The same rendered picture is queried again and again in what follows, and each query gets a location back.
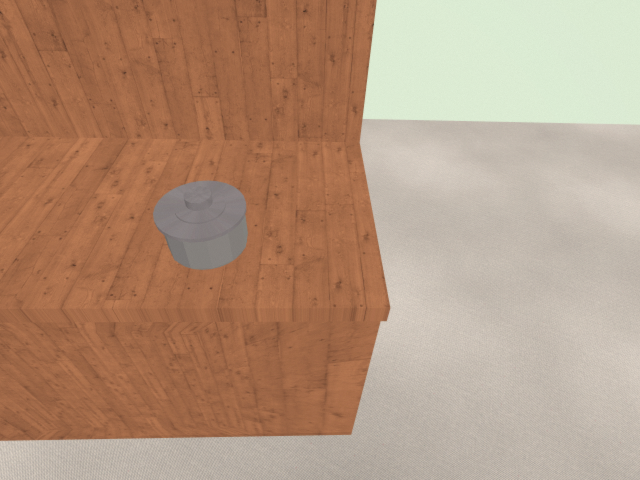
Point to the pot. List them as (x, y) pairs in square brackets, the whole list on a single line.
[(213, 253)]

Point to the knob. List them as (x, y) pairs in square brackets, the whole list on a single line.
[(198, 198)]

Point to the lid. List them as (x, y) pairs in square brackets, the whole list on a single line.
[(174, 220)]

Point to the table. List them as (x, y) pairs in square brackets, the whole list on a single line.
[(106, 106)]

